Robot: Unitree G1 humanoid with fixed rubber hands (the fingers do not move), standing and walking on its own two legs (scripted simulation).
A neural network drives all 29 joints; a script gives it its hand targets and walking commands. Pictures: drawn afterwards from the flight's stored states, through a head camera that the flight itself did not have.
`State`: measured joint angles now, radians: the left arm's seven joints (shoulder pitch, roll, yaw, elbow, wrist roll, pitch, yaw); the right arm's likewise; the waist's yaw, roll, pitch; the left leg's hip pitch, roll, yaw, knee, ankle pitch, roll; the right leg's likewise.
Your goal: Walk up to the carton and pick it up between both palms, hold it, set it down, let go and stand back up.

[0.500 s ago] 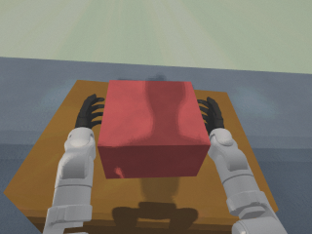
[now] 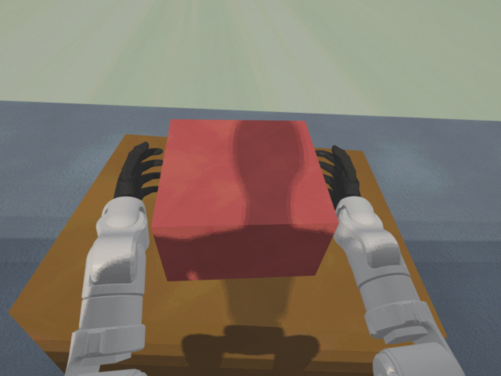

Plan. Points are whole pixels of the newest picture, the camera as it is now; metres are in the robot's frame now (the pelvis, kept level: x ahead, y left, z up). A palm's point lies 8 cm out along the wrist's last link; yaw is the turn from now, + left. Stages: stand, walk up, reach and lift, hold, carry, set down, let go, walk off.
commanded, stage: reach and lift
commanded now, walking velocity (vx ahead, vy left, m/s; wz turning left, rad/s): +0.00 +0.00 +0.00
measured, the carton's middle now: (241, 195) +0.38 -0.01 +0.14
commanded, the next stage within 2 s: hold in 0.08 s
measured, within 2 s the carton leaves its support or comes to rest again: neither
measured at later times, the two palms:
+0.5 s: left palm (120, 192) +0.34 +0.16 +0.18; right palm (339, 188) +0.35 -0.16 +0.18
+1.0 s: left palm (121, 194) +0.35 +0.16 +0.18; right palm (338, 190) +0.35 -0.16 +0.17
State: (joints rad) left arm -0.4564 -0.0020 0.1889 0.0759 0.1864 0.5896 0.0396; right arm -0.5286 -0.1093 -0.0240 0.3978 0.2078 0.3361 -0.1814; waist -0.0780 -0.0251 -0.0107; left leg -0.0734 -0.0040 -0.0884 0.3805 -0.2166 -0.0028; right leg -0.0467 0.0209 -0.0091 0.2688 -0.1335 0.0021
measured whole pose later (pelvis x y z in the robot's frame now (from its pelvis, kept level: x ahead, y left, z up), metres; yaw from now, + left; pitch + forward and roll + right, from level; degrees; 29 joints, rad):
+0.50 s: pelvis -0.01 -0.01 +0.00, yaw +0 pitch -5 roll -1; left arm -0.57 0.02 0.28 0.21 0.20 0.62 -0.01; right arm -0.65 -0.06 -0.08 0.52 0.14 0.38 -0.18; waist -0.05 -0.03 -0.03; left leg -0.08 -0.01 -0.08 0.35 -0.18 -0.01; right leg -0.08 0.02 -0.01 0.30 -0.13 -0.01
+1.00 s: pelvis +0.00 +0.00 +0.00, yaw +0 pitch -7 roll -1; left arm -0.50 -0.01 0.23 0.09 0.24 0.65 0.00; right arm -0.59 -0.10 -0.03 0.46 0.21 0.34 -0.18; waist -0.07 -0.04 0.01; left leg -0.04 -0.01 -0.08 0.38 -0.22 0.00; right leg -0.02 0.02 -0.01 0.28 -0.14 0.01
